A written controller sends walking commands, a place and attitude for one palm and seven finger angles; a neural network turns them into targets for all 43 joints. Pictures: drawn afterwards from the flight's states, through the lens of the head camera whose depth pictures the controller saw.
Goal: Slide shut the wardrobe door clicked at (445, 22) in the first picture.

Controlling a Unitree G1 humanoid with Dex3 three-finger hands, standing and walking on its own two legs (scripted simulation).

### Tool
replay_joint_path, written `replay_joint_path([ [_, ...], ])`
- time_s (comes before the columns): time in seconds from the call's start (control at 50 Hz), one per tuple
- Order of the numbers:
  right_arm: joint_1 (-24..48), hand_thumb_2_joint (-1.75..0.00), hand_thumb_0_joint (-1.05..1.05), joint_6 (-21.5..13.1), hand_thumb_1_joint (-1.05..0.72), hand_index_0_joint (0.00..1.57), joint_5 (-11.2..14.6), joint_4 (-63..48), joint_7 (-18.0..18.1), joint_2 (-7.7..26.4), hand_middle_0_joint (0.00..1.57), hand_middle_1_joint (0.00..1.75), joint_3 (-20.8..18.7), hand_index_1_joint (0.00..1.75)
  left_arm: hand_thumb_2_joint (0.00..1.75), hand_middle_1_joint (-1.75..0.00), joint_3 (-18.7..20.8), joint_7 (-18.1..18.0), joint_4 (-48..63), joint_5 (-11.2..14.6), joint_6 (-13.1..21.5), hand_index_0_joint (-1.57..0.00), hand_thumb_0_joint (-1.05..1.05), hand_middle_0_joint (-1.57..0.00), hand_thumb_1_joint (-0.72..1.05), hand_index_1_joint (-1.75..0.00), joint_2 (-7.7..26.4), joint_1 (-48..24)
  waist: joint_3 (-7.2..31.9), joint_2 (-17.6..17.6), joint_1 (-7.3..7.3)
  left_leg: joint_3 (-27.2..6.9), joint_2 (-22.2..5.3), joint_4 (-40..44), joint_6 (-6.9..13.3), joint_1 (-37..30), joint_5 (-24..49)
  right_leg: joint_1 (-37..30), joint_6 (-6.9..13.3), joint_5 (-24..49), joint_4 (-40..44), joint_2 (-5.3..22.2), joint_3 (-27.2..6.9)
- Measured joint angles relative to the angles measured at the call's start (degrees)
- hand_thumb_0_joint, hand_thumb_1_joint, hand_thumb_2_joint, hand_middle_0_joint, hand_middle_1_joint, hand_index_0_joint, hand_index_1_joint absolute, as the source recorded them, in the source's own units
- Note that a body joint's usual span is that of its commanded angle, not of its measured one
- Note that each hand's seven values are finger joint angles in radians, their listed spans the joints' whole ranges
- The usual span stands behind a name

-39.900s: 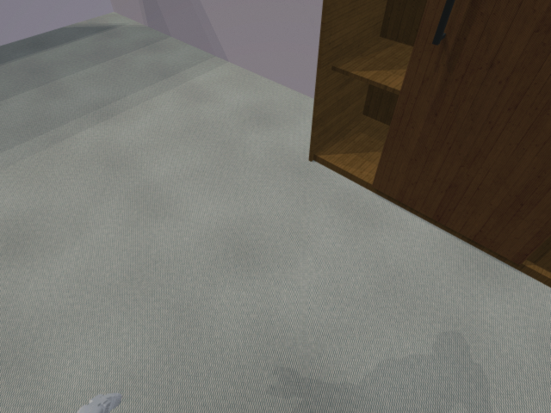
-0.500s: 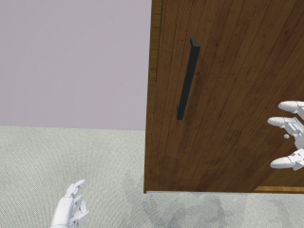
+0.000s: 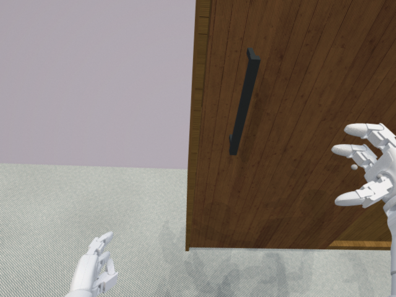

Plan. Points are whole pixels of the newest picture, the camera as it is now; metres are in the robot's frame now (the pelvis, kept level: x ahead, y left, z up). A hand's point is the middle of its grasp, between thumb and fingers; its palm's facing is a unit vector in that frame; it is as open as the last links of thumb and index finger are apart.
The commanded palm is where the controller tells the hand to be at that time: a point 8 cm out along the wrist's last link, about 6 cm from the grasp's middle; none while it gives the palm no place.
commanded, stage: move the hooked fingers beside the handle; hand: right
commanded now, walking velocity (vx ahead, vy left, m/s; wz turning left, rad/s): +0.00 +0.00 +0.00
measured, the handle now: (240, 107) +0.49 -0.08 +0.16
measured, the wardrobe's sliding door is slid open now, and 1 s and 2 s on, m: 0.00 0.00 0.00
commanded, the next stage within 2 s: none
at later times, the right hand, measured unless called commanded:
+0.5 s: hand (316, 146) +0.36 -0.21 +0.17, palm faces +0.03 +1.00 -0.03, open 14.0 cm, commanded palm +0.33 -0.25 +0.17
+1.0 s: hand (289, 130) +0.41 -0.17 +0.17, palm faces +0.02 +1.00 +0.00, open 14.0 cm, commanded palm +0.38 -0.22 +0.17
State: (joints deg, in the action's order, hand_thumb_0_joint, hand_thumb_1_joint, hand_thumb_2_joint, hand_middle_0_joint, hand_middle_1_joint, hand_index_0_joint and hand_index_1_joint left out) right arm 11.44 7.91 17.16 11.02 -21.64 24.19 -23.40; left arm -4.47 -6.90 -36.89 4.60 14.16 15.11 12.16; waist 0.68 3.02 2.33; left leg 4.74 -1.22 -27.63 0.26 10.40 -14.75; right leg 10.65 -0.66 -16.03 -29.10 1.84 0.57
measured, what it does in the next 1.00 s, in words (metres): stands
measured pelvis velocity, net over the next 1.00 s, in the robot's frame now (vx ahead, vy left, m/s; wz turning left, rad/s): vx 0.01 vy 0.00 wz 0.03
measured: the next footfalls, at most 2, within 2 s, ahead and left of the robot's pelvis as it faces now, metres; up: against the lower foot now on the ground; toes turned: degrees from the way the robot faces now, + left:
none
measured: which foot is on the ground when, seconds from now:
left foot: down 0.00-1.00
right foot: down 0.00-1.00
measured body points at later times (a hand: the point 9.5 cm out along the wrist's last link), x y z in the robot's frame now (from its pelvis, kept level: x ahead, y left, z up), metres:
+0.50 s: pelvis +0.00 +0.00 +0.00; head -0.01 +0.02 +0.45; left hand +0.17 +0.24 -0.08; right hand +0.35 -0.26 +0.18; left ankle +0.00 +0.12 -0.74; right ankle +0.00 -0.13 -0.74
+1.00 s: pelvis +0.01 +0.00 +0.00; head +0.00 +0.01 +0.45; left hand +0.14 +0.25 -0.10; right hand +0.40 -0.23 +0.17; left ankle +0.00 +0.12 -0.74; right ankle +0.00 -0.13 -0.74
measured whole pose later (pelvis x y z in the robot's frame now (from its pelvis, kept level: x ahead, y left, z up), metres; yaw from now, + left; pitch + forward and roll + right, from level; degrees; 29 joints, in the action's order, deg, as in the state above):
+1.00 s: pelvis +0.01 +0.00 +0.00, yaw +2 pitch +0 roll +0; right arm 29.4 5.2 11.5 27.3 -8.9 17.5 -14.3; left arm -2.9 -5.3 -39.0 4.1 8.3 14.5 14.2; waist 1.2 2.0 -0.8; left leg 3.1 -1.0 -27.1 0.2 13.1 -14.3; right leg 12.2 -0.6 -15.6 -27.5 2.0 2.2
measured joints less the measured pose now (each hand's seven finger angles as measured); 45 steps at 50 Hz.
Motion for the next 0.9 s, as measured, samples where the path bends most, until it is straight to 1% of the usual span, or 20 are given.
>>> replay_joint_path([
  [0.16, 2.44, -0.3, -0.01, -0.16, 0.5, 0.3, -0.71, 1.35, 2.14, -1.3, 0.3, 1.2, 1.57, 1.2, 0.9, -0.3, 0.1, 0.38, -0.23, -0.14, -0.71, -0.2, 0.01, -0.21, 0.9, -0.3, -0.32, 0.26, 0.27, -0.13, -0.97, -0.7, 0.0, 0.05, -0.06, 0.6, 0.16, 0.04, 0.06, 0.22, 0.63, -0.02, 0.7],
  [0.3, 3.28, -0.3, -0.01, 0.32, 0.5, 0.3, -1.28, 1.8, 3.93, -2.25, 0.3, 1.2, 2.36, 1.2, 0.9, -0.3, 0.41, 0.64, -0.31, -0.03, -1.63, -0.2, 0.01, -0.21, 0.9, -0.3, -0.38, 0.86, 0.61, -0.33, -1.28, -1.06, 0.03, -0.1, -0.09, 0.92, 0.08, 0.09, 0.06, 0.18, 0.78, 0.02, 1.05],
  [0.4, 5.87, -0.3, -0.01, 0.14, 0.5, 0.3, -2.42, 3.27, 5.93, -3.25, 0.3, 1.2, 4.49, 1.2, 0.9, -0.3, 0.67, 0.37, -0.68, -0.02, -1.86, -0.2, 0.01, -0.21, 0.9, -0.3, -0.17, 0.78, -0.08, -0.31, -1.19, -0.85, -0.08, -0.17, -0.09, 1.09, 0.12, 0.4, 0.09, 0.26, 0.62, -0.09, 0.82],
  [0.54, 10.06, -0.3, -0.01, -0.59, 0.5, 0.3, -3.29, 7.07, 7.79, -4.33, 0.3, 1.2, 6.71, 1.2, 0.9, -0.3, 0.54, 0.56, -1.3, -0.19, -2.61, -0.2, 0.01, -0.21, 0.9, -0.3, -0.54, 0.37, -0.03, -0.56, -1.77, -0.96, -0.1, -0.12, -0.06, 1.64, 0.2, 0.77, 0.07, 0.47, 0.97, -0.13, 0.93],
  [0.68, 12.3, -0.3, -0.01, -1.01, 0.5, 0.3, -3.99, 10.12, 9.35, -4.83, 0.3, 1.2, 6.56, 1.2, 0.9, -0.3, 0.65, 1.21, -1.13, -0.4, -3.84, -0.2, 0.01, -0.21, 0.9, -0.3, -0.87, 0.77, 0.49, -0.65, -2.55, -1.6, 0.19, 0.21, -0.02, 2.02, 0.33, 0.75, 0.01, 0.45, 1.52, 0.13, 1.58],
  [0.9, 15.52, -0.3, -0.01, -1.76, 0.5, 0.3, -5.13, 13.47, 11.49, -6.1, 0.3, 1.2, 8.4, 1.2, 0.9, -0.3, 1.42, 1.46, -1.83, -0.33, -5.48, -0.2, 0.01, -0.21, 0.91, -0.3, -0.52, 1.95, 0.53, -0.89, -2.76, -1.59, 0.25, 0.45, -0.02, 2.32, 0.35, 1.15, 0.02, 0.37, 1.57, 0.18, 1.56],
])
